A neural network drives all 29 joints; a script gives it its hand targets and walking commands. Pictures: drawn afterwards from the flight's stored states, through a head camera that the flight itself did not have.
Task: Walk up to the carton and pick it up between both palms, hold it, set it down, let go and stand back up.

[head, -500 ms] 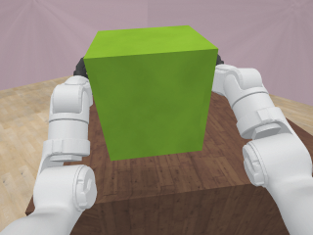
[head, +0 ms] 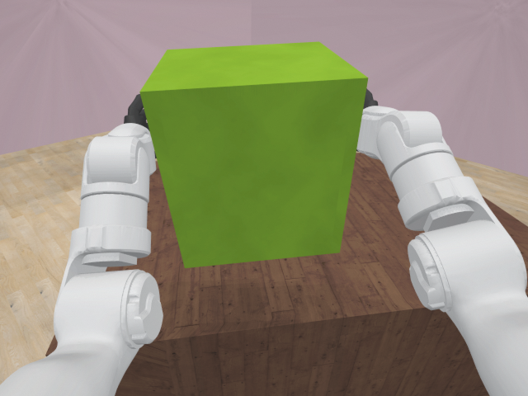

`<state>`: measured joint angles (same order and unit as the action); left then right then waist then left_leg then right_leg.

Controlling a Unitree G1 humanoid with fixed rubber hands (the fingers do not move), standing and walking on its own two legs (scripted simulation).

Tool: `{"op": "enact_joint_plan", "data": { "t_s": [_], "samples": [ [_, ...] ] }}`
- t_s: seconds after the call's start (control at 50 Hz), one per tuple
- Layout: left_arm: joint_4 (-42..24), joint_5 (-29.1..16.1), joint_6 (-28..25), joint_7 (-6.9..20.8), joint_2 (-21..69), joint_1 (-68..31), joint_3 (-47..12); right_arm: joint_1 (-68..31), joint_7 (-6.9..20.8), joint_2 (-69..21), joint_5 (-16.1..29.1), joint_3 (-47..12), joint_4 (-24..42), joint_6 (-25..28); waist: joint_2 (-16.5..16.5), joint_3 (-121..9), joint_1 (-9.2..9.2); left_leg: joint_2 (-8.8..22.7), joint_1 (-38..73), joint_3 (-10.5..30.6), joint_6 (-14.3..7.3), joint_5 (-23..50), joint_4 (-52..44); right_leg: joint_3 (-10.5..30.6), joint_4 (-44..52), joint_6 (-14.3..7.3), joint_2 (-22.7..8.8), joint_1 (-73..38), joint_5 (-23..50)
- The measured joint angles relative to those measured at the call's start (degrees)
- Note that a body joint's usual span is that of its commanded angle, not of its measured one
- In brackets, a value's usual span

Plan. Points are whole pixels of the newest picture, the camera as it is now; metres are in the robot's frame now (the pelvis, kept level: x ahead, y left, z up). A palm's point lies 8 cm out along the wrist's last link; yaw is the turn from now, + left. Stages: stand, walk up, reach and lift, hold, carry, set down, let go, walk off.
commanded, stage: hold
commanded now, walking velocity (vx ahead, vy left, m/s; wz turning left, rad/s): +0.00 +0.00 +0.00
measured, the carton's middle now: (253, 151) +0.37 +0.00 +0.30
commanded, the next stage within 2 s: set down in 0.10 s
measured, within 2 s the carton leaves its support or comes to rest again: neither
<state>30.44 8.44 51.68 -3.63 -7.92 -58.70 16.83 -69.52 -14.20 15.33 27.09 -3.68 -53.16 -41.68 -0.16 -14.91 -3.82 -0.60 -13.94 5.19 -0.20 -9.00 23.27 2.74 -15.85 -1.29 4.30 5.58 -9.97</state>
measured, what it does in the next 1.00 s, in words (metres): stands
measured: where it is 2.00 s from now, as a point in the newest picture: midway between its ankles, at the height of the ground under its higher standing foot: outside the picture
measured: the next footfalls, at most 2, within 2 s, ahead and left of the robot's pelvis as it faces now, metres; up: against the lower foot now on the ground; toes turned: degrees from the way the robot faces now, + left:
none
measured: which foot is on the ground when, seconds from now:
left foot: down 0.00-1.00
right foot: down 0.00-1.00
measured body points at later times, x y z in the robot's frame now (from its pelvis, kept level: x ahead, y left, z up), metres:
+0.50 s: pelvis +0.00 +0.00 +0.00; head -0.08 +0.03 +0.44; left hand +0.42 +0.18 +0.33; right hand +0.40 -0.14 +0.34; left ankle +0.04 +0.11 -0.75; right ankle -0.02 -0.11 -0.75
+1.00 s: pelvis +0.02 +0.02 +0.00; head -0.04 +0.05 +0.45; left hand +0.45 +0.18 +0.26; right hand +0.43 -0.14 +0.27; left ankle +0.04 +0.11 -0.75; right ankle -0.02 -0.11 -0.75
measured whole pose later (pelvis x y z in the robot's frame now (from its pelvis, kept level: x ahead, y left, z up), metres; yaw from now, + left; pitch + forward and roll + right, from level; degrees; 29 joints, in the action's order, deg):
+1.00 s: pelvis +0.02 +0.02 +0.00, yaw +1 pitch -2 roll -2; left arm 39.8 6.9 30.3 -2.8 -10.3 -56.5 15.5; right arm -60.5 -12.4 8.6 16.9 1.0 -52.9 -20.9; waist 2.6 -7.2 -6.3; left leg -2.4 -9.8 4.6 -1.8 -10.7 22.6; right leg 2.0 -14.2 0.1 2.1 0.7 -11.6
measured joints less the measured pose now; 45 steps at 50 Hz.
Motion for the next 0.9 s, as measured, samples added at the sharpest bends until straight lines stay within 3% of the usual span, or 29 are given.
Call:
{"op": "enact_joint_plan", "data": {
  "t_s": [0.24,0.34,0.5,0.64,0.74,0.9],
  "samples": [
    [5.8,-1.4,-4.0,0.4,-1.5,-2.1,0.7,-1.6,0.1,-1.0,-2.2,0.5,-2.8,1.6,0.4,-1.1,-0.32,-0.1,-0.7,0.1,-0.1,0.3,-0.3,-0.1,0.5,0.1,-0.1,0.6,0.3],
    [10.3,-1.3,-8.9,0.5,-2.3,-4.4,1.6,-3.4,0.6,-2.4,-5.4,4.3,-6.2,5.9,0.7,-0.8,-0.43,-0.4,-0.4,0.1,-0.2,0.3,-0.4,-0.2,0.1,0.2,-0.5,0.5,0.0],
    [18.6,2.7,-16.5,2.3,-3.8,-9.5,4.8,-6.8,3.0,-4.9,-12.8,11.6,-13.6,14.6,2.1,4.0,-0.34,-1.0,3.6,-0.6,-0.6,0.8,-2.6,0.2,0.7,0.4,-1.2,-2.7,-0.3],
    [14.5,2.7,-18.8,3.9,-4.1,-4.3,2.7,0.0,3.0,-7.3,-12.8,8.2,-9.3,19.2,4.3,7.6,-1.41,-1.1,6.2,-0.3,-0.6,0.4,-3.1,-0.4,2.3,0.3,-1.4,-6.0,-0.4],
    [9.2,0.3,-19.5,2.7,-4.0,0.7,-1.1,5.8,2.2,-7.7,-10.8,5.7,-3.9,21.3,5.1,8.6,-2.17,-1.2,5.4,0.5,-0.5,-0.6,-1.7,-1.3,2.6,0.3,-1.4,-6.3,-0.7],
    [7.2,-1.9,-20.5,0.9,-3.4,3.6,-3.4,9.5,1.9,-7.5,-10.1,5.1,0.0,21.7,4.2,8.0,-3.0,-1.6,3.7,0.4,-1.0,-1.3,-0.6,-1.5,2.3,0.8,-1.8,-4.9,-1.2]
  ]
}}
